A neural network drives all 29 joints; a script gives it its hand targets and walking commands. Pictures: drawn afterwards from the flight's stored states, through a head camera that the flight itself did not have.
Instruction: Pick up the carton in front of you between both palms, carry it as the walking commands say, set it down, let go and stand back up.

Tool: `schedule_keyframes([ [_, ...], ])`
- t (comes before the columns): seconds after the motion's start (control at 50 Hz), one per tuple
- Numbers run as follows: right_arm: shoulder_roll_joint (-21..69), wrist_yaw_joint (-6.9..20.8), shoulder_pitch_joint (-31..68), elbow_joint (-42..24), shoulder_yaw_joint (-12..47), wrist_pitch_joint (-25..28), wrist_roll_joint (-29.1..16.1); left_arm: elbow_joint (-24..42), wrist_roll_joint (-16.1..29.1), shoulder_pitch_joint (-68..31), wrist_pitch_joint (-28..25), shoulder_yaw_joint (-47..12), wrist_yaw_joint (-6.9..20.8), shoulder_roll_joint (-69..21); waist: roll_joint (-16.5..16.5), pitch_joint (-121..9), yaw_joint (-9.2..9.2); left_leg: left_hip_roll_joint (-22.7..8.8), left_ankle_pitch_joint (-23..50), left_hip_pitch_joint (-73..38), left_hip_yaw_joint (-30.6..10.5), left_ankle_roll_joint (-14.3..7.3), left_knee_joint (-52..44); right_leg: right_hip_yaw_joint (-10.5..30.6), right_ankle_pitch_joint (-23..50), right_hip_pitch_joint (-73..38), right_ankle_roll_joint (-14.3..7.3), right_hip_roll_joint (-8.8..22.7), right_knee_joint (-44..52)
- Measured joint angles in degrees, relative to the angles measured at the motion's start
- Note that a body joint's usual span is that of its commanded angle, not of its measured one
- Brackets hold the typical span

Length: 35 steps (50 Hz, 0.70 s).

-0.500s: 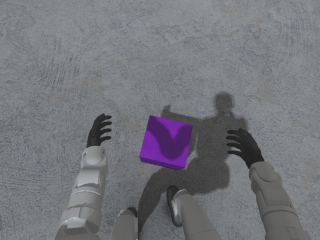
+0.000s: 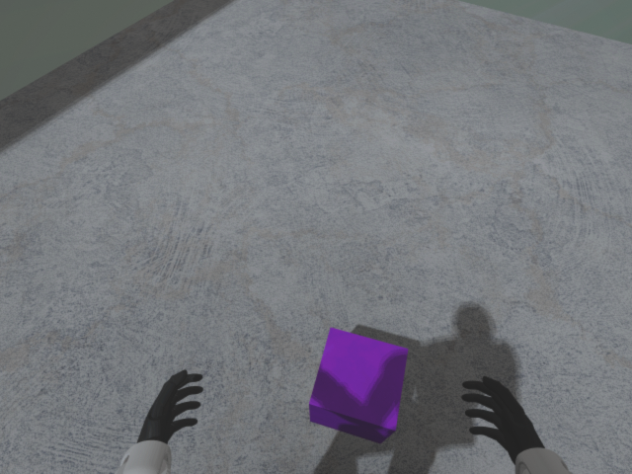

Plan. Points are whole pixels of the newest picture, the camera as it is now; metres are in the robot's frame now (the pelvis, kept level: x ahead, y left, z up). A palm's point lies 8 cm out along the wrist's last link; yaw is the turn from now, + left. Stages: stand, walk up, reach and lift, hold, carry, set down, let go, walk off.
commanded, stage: let go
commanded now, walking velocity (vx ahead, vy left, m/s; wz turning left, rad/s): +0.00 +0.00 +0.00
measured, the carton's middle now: (356, 387) +0.37 -0.11 -0.65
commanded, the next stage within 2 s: stand in 0.52 s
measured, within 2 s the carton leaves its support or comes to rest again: neither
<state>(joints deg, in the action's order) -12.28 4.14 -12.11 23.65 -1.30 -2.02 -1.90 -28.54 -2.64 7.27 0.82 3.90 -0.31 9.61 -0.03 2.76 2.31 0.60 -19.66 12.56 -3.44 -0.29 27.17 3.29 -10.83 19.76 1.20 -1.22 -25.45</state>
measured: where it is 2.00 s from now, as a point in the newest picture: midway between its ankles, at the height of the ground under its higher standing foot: outside the picture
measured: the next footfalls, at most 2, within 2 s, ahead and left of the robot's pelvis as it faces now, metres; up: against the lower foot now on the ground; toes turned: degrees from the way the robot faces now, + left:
none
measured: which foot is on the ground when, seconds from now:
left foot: down 0.00-1.00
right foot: down 0.00-1.00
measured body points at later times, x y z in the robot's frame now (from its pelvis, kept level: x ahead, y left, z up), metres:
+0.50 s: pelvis -0.01 -0.01 +0.00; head +0.00 -0.01 +0.45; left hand +0.17 +0.23 -0.08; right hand +0.16 -0.25 -0.08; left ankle -0.07 +0.12 -0.74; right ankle +0.02 -0.13 -0.74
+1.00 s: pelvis +0.01 -0.03 +0.00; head +0.02 -0.05 +0.44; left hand +0.11 +0.28 -0.10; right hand +0.15 -0.31 -0.12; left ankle -0.07 +0.12 -0.74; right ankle +0.02 -0.13 -0.74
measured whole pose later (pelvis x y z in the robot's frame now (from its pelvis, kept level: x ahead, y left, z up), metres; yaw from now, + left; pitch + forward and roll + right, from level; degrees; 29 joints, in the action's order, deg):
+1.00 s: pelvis +0.01 -0.03 +0.00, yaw +3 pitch +0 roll +0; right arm -20.7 -1.7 -12.9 41.5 -1.3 -0.3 2.2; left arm -46.8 -2.0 10.3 0.7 3.3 -0.9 17.8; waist -3.9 1.2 -0.8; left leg -0.4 -21.5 6.6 -6.0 1.8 28.1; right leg -0.1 -15.7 14.8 -1.2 -1.6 -30.5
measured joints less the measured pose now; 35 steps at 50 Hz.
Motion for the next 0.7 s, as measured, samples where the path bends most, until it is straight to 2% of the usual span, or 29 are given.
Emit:
schedule_keyframes([
  [0.14, 0.2, -0.3, -0.6, 1.4, -1.4, -1.5, 1.9, 2.9, 2.7, 5.9, 2.0, -1.7, 2.5, 2.4, -1.8, -0.1, -2.24, 0.6, 0.3, -6.4, 0.1, -1.1, -2.5, 0.1, 0.2, -6.7, 0.9, 0.8, 2.8],
  [0.18, -0.1, -1.0, -0.6, 0.8, -1.4, -3.3, 2.7, 2.3, 3.3, 6.5, 1.6, -2.1, 2.2, 2.8, -2.0, -0.3, -2.48, 0.8, 0.1, -7.2, 0.3, -1.2, -2.4, 0.2, -0.1, -7.3, 1.0, 1.0, 2.3],
  [0.32, -1.5, -2.6, 0.0, 0.0, -1.0, -7.0, 3.1, 0.8, 4.3, 6.4, 2.0, -3.4, 1.2, 2.4, -2.1, -0.7, -2.37, 0.8, -1.0, -7.9, 0.7, -1.0, -0.4, 0.6, -1.5, -7.4, 0.8, 0.7, -0.6],
  [0.52, -1.3, -3.2, -1.0, -1.6, -0.5, -10.1, 3.0, 0.7, 3.2, 4.7, 4.2, -2.4, 1.9, 1.7, -1.9, 1.0, -1.59, -0.4, -0.7, -8.4, 0.1, 0.4, 0.3, -0.2, -1.5, -7.7, -0.6, -0.4, -1.8],
  [0.6, -3.3, -4.5, -0.5, 4.4, -0.5, -4.9, 4.2, -5.1, 0.1, 4.0, 2.5, -2.1, 0.4, 3.5, -2.5, -1.1, -1.68, -0.4, -1.2, -5.2, -0.6, 1.0, 2.4, -1.1, -2.3, -4.6, -1.0, -0.4, -4.1],
  [0.7, -6.2, -4.6, -1.4, 10.1, -1.4, -0.7, 4.7, -10.5, -0.4, 4.9, 1.0, -0.2, 0.0, 6.7, -3.7, -2.1, -2.21, -0.6, -1.9, -3.5, -1.3, 1.4, 3.4, -1.9, -3.4, -2.9, -1.6, -0.4, -5.5],
])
